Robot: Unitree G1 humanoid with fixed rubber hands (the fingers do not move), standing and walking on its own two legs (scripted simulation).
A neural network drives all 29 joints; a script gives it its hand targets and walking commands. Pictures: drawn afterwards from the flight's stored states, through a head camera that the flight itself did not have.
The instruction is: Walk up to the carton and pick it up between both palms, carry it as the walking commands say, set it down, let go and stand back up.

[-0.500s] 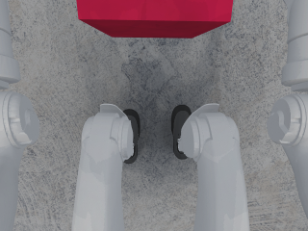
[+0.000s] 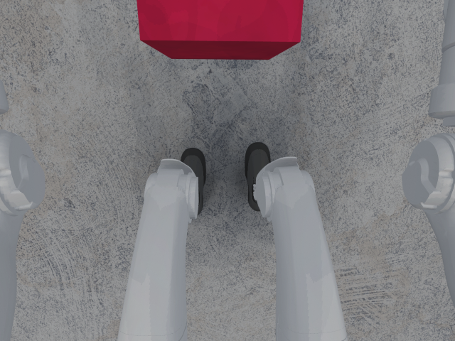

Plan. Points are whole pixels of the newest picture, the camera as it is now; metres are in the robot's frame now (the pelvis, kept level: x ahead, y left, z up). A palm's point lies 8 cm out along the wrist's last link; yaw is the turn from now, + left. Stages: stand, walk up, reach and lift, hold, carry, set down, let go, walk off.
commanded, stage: set down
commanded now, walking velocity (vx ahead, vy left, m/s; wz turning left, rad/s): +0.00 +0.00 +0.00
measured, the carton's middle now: out of the picture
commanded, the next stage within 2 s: let go in 0.34 s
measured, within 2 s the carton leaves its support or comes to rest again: neither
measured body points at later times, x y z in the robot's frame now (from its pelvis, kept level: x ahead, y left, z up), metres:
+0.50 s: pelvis +0.02 +0.00 +0.11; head +0.39 +0.00 +0.36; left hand +0.60 +0.24 -0.02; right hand +0.59 -0.21 -0.04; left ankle +0.12 +0.10 -0.53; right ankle +0.13 -0.10 -0.53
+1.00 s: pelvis +0.07 +0.01 +0.17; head +0.25 -0.01 +0.58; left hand +0.42 +0.24 +0.09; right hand +0.40 -0.23 +0.08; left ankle +0.12 +0.10 -0.53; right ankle +0.13 -0.10 -0.53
